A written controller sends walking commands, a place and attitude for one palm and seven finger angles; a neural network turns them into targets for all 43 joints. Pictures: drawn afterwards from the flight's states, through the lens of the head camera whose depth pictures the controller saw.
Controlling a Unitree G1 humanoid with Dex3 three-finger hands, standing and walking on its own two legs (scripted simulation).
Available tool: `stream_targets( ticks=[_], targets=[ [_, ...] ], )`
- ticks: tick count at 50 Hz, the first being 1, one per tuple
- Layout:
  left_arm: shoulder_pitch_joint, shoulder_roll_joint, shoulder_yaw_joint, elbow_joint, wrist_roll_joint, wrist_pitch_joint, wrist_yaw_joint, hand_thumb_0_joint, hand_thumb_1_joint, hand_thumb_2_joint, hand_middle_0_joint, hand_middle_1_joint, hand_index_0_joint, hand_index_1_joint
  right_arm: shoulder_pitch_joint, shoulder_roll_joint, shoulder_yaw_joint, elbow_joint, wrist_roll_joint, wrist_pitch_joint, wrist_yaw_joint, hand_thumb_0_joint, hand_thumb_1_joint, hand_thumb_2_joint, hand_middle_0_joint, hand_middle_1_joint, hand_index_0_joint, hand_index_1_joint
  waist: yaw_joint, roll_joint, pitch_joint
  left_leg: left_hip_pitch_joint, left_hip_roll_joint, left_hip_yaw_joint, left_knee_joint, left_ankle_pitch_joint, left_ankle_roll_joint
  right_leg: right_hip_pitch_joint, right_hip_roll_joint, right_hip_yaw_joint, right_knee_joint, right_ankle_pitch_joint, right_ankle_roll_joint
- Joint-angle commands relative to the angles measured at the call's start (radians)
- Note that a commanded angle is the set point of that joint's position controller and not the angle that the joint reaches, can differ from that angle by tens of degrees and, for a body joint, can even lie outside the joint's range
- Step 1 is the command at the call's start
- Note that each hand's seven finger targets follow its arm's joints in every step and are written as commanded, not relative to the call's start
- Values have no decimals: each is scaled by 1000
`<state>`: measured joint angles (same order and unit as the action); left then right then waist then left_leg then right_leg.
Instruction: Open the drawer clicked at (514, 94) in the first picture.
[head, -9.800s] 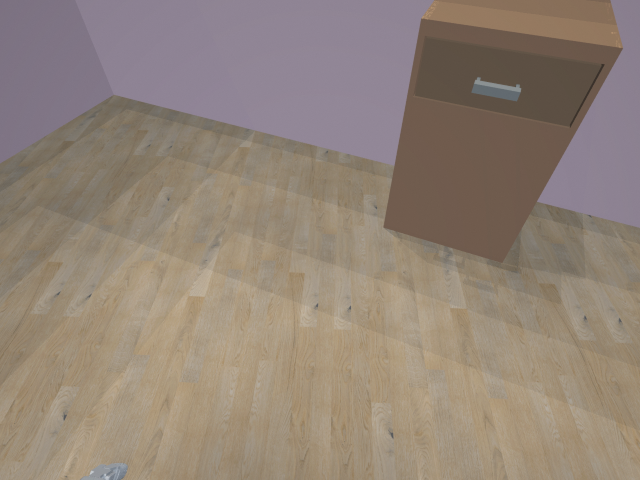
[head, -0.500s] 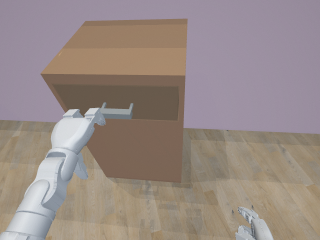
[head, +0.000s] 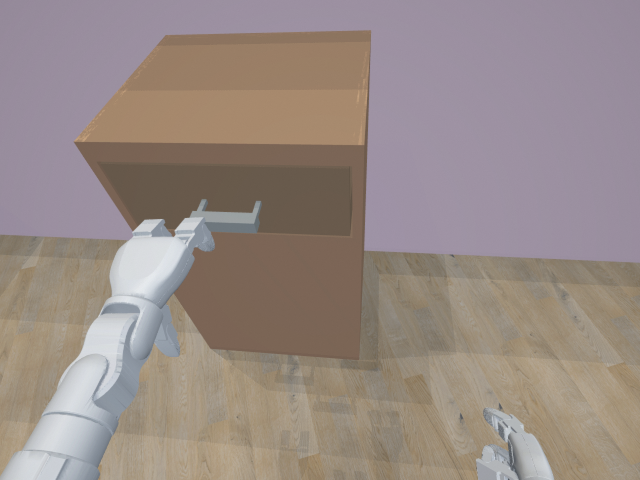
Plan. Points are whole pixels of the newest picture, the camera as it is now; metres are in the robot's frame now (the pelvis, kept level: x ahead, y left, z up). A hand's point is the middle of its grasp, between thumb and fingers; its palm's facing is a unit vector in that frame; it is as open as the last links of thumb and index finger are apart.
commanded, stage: move the hooked fingers above the handle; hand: left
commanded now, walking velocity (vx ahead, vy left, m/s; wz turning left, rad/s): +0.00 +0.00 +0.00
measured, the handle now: (227, 213) +0.56 +0.27 -0.05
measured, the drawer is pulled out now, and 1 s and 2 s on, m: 0.00 0.00 0.00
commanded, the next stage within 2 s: none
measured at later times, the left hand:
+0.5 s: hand (195, 251) +0.39 +0.25 +0.04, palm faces -0.04 -0.03 -1.00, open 13.8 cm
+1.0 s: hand (208, 228) +0.45 +0.25 +0.02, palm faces -0.06 +0.00 -1.00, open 13.8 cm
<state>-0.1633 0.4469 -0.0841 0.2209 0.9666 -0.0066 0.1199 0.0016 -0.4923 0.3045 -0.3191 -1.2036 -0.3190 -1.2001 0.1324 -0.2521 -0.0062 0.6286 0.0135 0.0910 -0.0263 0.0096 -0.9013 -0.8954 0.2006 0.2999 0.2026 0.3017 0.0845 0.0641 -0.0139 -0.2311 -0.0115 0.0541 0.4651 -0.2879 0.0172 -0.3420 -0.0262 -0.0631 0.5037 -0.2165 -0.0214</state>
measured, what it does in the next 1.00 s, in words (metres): stands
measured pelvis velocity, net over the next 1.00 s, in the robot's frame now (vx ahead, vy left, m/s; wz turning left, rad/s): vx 0.00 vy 0.01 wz -0.01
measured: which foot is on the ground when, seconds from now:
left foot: down 0.00-1.00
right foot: down 0.00-1.00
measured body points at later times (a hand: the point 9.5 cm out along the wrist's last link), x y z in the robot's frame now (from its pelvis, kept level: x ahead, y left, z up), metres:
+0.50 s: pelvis +0.01 +0.00 -0.01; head +0.06 -0.02 +0.44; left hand +0.39 +0.24 +0.09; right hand +0.11 -0.26 -0.14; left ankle -0.03 +0.11 -0.74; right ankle +0.03 -0.11 -0.74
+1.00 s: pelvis +0.00 +0.01 -0.02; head +0.08 +0.00 +0.43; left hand +0.45 +0.25 +0.08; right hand +0.06 -0.26 -0.15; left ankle -0.03 +0.11 -0.74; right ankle +0.03 -0.11 -0.74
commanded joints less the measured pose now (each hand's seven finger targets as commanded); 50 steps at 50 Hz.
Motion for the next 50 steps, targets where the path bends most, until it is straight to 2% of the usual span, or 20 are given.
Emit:
stream_targets(
  ticks=[1,3,7,11,13,16,19,20,21,22,25,26,30,32,35,36,40,45,47,50],
  targets=[
    [-430,244,142,-105,14,-27,42,0,-500,300,-300,-1200,-300,-1200,-52,-107,-41,-125,0,-47,-25,0,-900,-900,200,300,200,300,-28,-65,-246,-62,-32,-18,-39,190,14,190,23,67,-49,115,-16],
    [-496,218,110,-63,16,-46,44,0,-500,300,-300,-1200,-300,-1200,-36,-105,-45,-119,0,-52,-28,0,-900,-900,200,300,200,300,-41,-52,-254,-63,-35,-18,-26,194,14,165,22,63,-39,123,-17],
    [-547,215,105,-10,23,-73,53,0,-500,300,-300,-1200,-300,-1200,4,-108,-57,-115,-3,-54,-24,0,-900,-900,200,300,200,300,-42,-35,-326,-63,-35,-24,1,251,13,167,25,58,-5,184,-21],
    [-519,244,146,79,25,-74,61,0,-500,300,-300,-1200,-300,-1200,29,-117,-65,-113,-1,-42,-18,0,-900,-900,200,300,200,300,-33,-82,-331,-114,-33,-19,18,283,15,183,25,59,17,240,-19],
    [-532,221,125,91,27,-72,67,0,-500,300,-300,-1200,-300,-1200,40,-119,-69,-113,0,-36,-14,0,-900,-900,200,300,200,300,-37,-80,-342,-119,-32,-18,23,288,16,173,25,58,25,248,-19],
    [-530,287,184,133,33,-73,76,0,-500,300,-300,-1200,-300,-1200,57,-127,-74,-114,2,-27,-16,0,-900,-900,200,300,200,300,-28,-97,-357,-156,-32,-14,28,292,19,203,25,66,35,268,-18],
    [-570,274,172,134,40,-87,92,0,-500,300,-300,-1200,-300,-1200,78,-127,-83,-106,1,-25,-15,0,-900,-900,200,300,200,300,-42,-66,-384,-139,-29,-12,42,317,21,181,28,66,45,289,-20],
    [-604,295,187,137,42,-93,99,0,-500,300,-300,-1200,-300,-1200,87,-132,-86,-101,0,-24,-16,0,-900,-900,200,300,200,300,-50,-67,-392,-144,-30,-19,46,317,21,179,30,64,49,285,-21],
    [-623,286,176,160,45,-96,104,0,-500,300,-300,-1200,-300,-1200,94,-131,-86,-98,2,-23,-16,0,-900,-900,200,300,200,300,-59,-67,-367,-151,-29,-19,44,299,20,154,31,60,48,262,-20],
    [-655,258,147,166,47,-101,110,0,-500,300,-300,-1200,-300,-1200,101,-132,-90,-92,3,-24,-15,0,-900,-900,200,300,200,300,-71,-50,-368,-141,-28,-20,49,286,21,123,32,57,48,240,-20],
    [-733,255,134,209,56,-110,127,0,-500,300,-300,-1200,-300,-1200,133,-135,-98,-73,-1,-27,-14,0,-900,-900,200,300,200,300,-89,-52,-393,-131,-28,-26,64,294,23,100,36,55,53,237,-22],
    [-753,282,155,228,61,-115,134,0,-500,300,-300,-1200,-300,-1200,147,-138,-101,-63,-1,-27,-15,0,-900,-900,200,300,200,300,-88,-47,-408,-127,-26,-25,69,302,23,97,36,56,59,245,-22],
    [-808,262,131,332,70,-114,143,0,-500,300,-300,-1200,-300,-1200,172,-140,-101,-50,-2,-19,-11,0,-900,-900,200,300,200,300,-103,-49,-401,-153,-28,-29,79,305,22,70,39,49,69,244,-24],
    [-811,283,150,358,77,-117,150,0,-500,300,-300,-1200,-300,-1200,185,-142,-105,-47,-6,-17,-8,0,-900,-900,200,300,200,300,-93,-39,-438,-149,-26,-26,87,326,21,77,40,51,81,265,-25],
    [-829,288,157,421,80,-117,155,0,-500,300,-300,-1200,-300,-1200,200,-146,-104,-47,-7,-11,-6,0,-900,-900,200,300,200,300,-103,-80,-431,-183,-24,-28,94,335,23,78,42,47,88,278,-24],
    [-824,281,147,441,82,-115,156,0,-500,300,-300,-1200,-300,-1200,204,-147,-104,-49,-6,-9,-4,0,-900,-900,200,300,200,300,-103,-67,-425,-187,-24,-24,95,327,24,68,42,49,88,277,-22],
    [-856,323,179,471,94,-120,167,0,-500,300,-300,-1200,-300,-1200,221,-152,-105,-51,-11,-3,-3,0,-900,-900,200,300,200,300,-105,-69,-454,-209,-22,-23,108,341,25,76,44,53,100,291,-23],
    [-954,318,150,518,102,-126,178,0,-500,300,-300,-1200,-300,-1200,249,-158,-106,-36,-12,-3,-5,0,-900,-900,200,300,200,300,-146,-60,-432,-218,-19,-30,121,309,25,11,47,49,99,253,-21],
    [-993,323,141,521,110,-131,184,0,-500,300,-300,-1200,-300,-1200,264,-160,-108,-28,-14,-3,-7,0,-900,-900,200,300,200,300,-154,-28,-465,-201,-19,-31,134,309,24,-13,48,53,107,244,-20],
    [-1059,330,140,559,110,-139,191,0,-500,300,-300,-1200,-300,-1200,289,-164,-109,-10,-18,-7,-7,0,-900,-900,200,300,200,300,-178,-34,-462,-210,-18,-41,150,302,25,-46,51,50,110,230,-20]
  ],
)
